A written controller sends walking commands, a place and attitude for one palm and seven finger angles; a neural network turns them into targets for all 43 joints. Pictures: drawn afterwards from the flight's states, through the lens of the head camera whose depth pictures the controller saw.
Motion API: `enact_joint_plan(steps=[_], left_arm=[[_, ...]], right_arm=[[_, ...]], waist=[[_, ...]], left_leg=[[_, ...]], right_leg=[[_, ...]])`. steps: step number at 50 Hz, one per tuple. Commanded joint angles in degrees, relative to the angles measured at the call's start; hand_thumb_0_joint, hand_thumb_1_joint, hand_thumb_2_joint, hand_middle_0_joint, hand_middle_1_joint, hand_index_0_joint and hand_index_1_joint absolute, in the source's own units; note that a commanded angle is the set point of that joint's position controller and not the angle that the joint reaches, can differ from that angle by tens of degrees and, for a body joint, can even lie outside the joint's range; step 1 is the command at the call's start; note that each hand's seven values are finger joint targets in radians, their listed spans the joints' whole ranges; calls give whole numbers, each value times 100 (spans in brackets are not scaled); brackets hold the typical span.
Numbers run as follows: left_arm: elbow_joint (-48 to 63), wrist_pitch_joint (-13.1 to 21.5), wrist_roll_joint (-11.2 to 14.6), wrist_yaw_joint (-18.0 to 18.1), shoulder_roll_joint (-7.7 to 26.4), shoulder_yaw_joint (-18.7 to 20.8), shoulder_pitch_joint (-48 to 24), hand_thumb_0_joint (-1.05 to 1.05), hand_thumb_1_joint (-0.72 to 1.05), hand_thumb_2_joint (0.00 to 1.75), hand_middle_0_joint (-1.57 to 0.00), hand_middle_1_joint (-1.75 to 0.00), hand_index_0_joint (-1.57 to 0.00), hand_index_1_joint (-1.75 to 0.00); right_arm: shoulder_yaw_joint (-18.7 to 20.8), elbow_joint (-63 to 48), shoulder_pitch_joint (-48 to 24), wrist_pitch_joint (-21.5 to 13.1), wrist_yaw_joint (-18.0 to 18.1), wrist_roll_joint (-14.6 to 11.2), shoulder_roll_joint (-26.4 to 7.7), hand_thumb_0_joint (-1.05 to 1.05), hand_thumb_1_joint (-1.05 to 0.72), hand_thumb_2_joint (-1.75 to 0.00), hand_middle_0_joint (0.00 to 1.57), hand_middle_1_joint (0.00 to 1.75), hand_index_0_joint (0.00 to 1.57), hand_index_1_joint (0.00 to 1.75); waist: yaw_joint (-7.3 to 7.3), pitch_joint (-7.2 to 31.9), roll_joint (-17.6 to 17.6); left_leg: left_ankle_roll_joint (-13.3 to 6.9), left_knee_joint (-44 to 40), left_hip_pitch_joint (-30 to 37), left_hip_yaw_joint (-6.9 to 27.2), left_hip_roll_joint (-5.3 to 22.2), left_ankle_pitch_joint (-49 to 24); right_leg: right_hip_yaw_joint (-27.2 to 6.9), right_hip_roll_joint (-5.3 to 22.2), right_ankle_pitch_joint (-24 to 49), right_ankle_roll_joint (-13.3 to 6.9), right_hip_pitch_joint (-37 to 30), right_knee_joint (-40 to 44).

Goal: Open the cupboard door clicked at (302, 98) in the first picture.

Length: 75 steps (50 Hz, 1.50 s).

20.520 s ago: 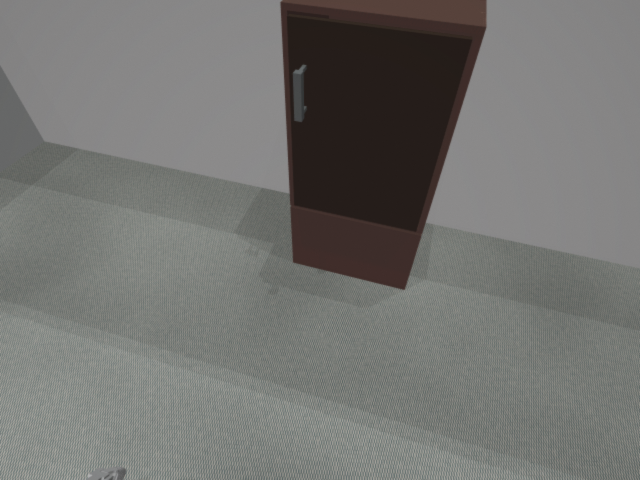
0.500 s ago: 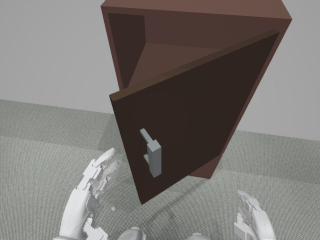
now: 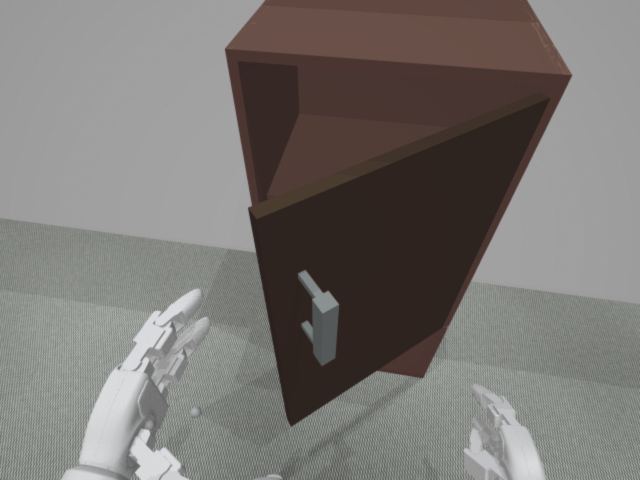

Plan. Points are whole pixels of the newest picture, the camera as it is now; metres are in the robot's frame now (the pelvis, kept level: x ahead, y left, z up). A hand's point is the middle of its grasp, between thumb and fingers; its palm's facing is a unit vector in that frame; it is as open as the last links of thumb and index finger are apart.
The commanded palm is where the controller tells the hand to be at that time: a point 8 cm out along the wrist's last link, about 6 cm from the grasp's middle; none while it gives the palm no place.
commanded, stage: draw the hand back to the body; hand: left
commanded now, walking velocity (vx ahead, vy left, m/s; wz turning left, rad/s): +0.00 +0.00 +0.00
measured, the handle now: (315, 318) +0.30 +0.03 +0.06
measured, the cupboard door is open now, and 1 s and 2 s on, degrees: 42 42 42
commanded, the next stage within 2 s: step back with the hand held close in 1.26 s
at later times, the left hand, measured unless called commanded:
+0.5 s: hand (94, 362) +0.20 +0.21 +0.16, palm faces +0.27 -0.90 -0.34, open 13.6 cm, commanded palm +0.15 +0.26 +0.19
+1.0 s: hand (7, 289) +0.22 +0.26 +0.23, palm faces +0.47 -0.80 -0.38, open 8.0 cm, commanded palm +0.17 +0.29 +0.24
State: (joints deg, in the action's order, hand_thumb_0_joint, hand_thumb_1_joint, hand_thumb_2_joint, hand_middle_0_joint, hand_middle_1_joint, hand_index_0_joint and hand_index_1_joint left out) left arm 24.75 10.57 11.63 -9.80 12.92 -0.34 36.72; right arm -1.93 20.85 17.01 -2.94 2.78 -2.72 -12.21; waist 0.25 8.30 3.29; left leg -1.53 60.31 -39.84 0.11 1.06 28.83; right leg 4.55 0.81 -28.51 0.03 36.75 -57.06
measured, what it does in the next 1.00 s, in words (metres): rises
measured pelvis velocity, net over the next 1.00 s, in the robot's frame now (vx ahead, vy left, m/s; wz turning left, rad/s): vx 0.03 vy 0.00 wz -0.01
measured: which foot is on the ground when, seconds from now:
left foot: down 0.00-1.00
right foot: down 0.00-1.00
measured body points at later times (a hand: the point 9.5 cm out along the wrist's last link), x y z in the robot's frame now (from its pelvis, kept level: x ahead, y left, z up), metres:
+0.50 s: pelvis +0.02 +0.01 +0.05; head +0.00 +0.00 +0.50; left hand +0.17 +0.26 +0.18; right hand +0.20 -0.21 -0.02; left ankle +0.02 +0.10 -0.67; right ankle +0.00 -0.12 -0.67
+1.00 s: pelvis +0.03 +0.00 +0.07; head +0.00 -0.02 +0.52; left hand +0.19 +0.30 +0.25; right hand +0.22 -0.22 -0.01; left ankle +0.02 +0.10 -0.67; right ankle +0.00 -0.12 -0.67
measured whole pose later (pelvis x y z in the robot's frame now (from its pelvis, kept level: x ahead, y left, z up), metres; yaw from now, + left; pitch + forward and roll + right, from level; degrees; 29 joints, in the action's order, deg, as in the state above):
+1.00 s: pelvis +0.03 +0.00 +0.07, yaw -1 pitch -4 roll -1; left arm 24.5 1.9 4.1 7.0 19.7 19.8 26.4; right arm -1.9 34.8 11.0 -5.3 4.0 -0.3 -13.5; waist -3.9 0.0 3.1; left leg -1.1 25.9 -6.1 -1.7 0.0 15.7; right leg 2.9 0.7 -15.4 0.2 4.2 -23.8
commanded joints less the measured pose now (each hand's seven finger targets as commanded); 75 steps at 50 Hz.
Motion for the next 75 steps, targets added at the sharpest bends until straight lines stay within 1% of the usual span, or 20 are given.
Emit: enact_joint_plan(steps=[1,4,9,10,11,12,15,19,30,44,47,54,55,67,68,69,70,71,72,75], left_arm=[[1423,259,143,-112,485,396,-177,0,-50,30,-15,-30,-15,-30],[1537,176,184,-129,598,565,-232,0,-50,30,-15,-30,-15,-30],[1478,-77,285,-229,805,936,-336,0,-32,37,-16,-30,-16,-30],[2036,-276,-460,635,1365,1046,-303,0,-29,39,-16,-30,-16,-30],[1841,-481,-553,1010,902,855,14,0,-26,40,-16,-30,-16,-30],[1726,-628,-656,1222,732,724,79,0,-22,42,-16,-30,-16,-30],[1778,-766,-845,1552,905,857,-108,0,-12,47,-16,-30,-16,-30],[1750,-768,-956,1745,1132,1082,-472,0,2,52,-17,-30,-17,-30],[1458,-657,-898,1786,1340,1747,-749,0,41,69,-18,-30,-18,-30],[1244,-517,-789,1772,1853,2721,-1524,0,90,90,-20,-30,-20,-30],[997,-532,-779,1692,1494,2407,-1306,0,90,90,-20,-30,-20,-30],[1168,-449,-797,1706,1822,2624,-1440,0,90,90,-20,-30,-20,-30],[1300,-420,-798,1707,1790,2582,-1581,0,90,90,-20,-30,-20,-30],[970,-307,-775,1696,1652,2490,-1542,0,90,90,-20,-30,-20,-30],[948,-293,-768,1698,1693,2540,-1513,0,90,90,-20,-30,-20,-30],[1028,-277,-793,1720,1854,2613,-1958,0,90,90,-20,-30,-20,-30],[1183,-59,-823,1749,2400,3219,-2300,0,90,90,-20,-30,-20,-30],[697,-23,-823,1689,2038,2979,-1748,0,90,90,-20,-30,-20,-30],[675,-11,-846,1652,1869,2802,-1487,0,90,90,-20,-30,-20,-30],[934,97,-866,1662,1842,2770,-1173,0,90,90,-20,-30,-20,-30]], right_arm=[[273,-991,-585,-459,57,-25,-686,0,-90,-90,20,30,20,30],[252,-933,-619,-551,56,-37,-705,0,-90,-90,20,30,20,30],[228,-794,-669,-670,85,-57,-737,0,-90,-90,20,30,20,30],[184,-912,-651,-566,263,5,-618,0,-90,-90,20,30,20,30],[144,-851,-605,-529,327,35,-526,0,-90,-90,20,30,20,30],[115,-755,-555,-484,335,52,-522,0,-90,-90,20,30,20,30],[109,-621,-666,-459,379,97,-596,0,-90,-90,20,30,20,30],[84,-368,-773,-561,403,141,-654,0,-90,-90,20,30,20,30],[101,157,-1092,-722,326,209,-656,0,-90,-90,20,30,20,30],[219,494,-1284,-611,221,234,-719,0,-90,-90,20,30,20,30],[239,501,-1306,-564,156,239,-712,0,-90,-90,20,30,20,30],[276,520,-1404,-546,181,247,-727,0,-90,-90,20,30,20,30],[256,519,-1416,-566,179,256,-706,0,-90,-90,20,30,20,30],[284,629,-1444,-680,188,239,-675,0,-90,-90,20,30,20,30],[292,628,-1448,-694,191,244,-670,0,-90,-90,20,30,20,30],[294,687,-1479,-698,208,230,-711,0,-90,-90,20,30,20,30],[277,484,-1374,-589,206,211,-786,0,-90,-90,20,30,20,30],[292,595,-1359,-506,207,238,-722,0,-90,-90,20,30,20,30],[315,548,-1361,-441,189,248,-742,0,-90,-90,20,30,20,30],[348,469,-1345,-350,199,280,-778,0,-90,-90,20,30,20,30]], waist=[[-12,260,-75],[-68,265,118],[-107,216,0],[-461,205,50],[-300,-101,61],[-265,-224,120],[-234,-141,-251],[-252,-231,40],[-370,-376,10],[-436,-512,32],[-403,-593,-31],[-461,-487,18],[-440,-471,186],[-414,-786,-56],[-429,-772,-161],[-404,-747,112],[-141,-1183,-190],[-132,-1058,-471],[-119,-990,-437],[-124,-586,100]], left_leg=[[37,-1340,690,319,-100,-894],[46,-1487,877,367,-78,-928],[43,-1660,1070,379,-61,-1097],[61,-2007,1057,322,20,-1045],[80,-2059,1116,272,-7,-937],[83,-2116,1174,274,8,-972],[48,-2282,1537,276,34,-1353],[44,-2616,1981,260,10,-1492],[77,-3386,2869,175,30,-2558],[91,-3787,3400,53,52,-3172],[75,-3824,3431,6,50,-3152],[40,-3872,3488,-31,13,-2854],[50,-3885,3466,-25,-11,-2818],[34,-3957,3494,-51,-7,-2304],[19,-3952,3498,-63,-7,-2297],[33,-3959,3534,-64,-15,-2265],[-55,-3793,3105,63,97,-1961],[-67,-3667,3205,83,74,-2002],[-51,-3618,3243,37,68,-2066],[-10,-3742,3232,29,159,-2561]], right_leg=[[5,-257,839,-109,-313,1051],[38,-268,861,-125,-407,1119],[67,-268,1039,-114,-666,1314],[-254,-135,1016,-190,-933,1592],[-232,-118,930,-182,-849,1754],[-178,-96,951,-169,-945,1814],[-141,-91,1257,-138,-1272,2038],[-161,-49,1372,-145,-1635,2408],[-139,-51,2218,-137,-2653,3045],[-196,-94,2801,-138,-3141,3530],[-198,-89,2793,-103,-3116,3579],[-266,-87,2734,-117,-3228,3687],[-288,-73,2722,-119,-3249,3692],[-341,-97,2186,-86,-3045,3950],[-348,-92,2190,-80,-3055,3967],[-369,-85,2146,-100,-3041,4003],[-796,166,2282,-53,-2462,4255],[-801,264,2371,-54,-2433,4288],[-811,290,2394,-53,-2360,4285],[-641,288,2775,-42,-2583,3932]])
